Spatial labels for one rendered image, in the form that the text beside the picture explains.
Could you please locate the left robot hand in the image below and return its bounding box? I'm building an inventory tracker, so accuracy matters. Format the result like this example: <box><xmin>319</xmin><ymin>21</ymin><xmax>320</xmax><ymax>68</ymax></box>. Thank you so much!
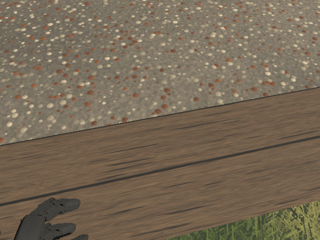
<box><xmin>14</xmin><ymin>197</ymin><xmax>89</xmax><ymax>240</ymax></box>

